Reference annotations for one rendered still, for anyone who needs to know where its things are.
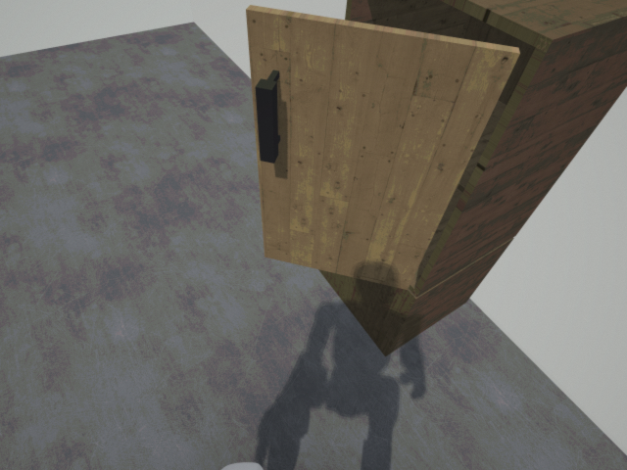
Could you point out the handle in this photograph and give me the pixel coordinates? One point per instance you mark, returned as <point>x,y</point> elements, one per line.
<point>266,97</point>

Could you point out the cupboard door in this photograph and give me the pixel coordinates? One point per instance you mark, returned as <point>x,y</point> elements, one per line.
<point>377,125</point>

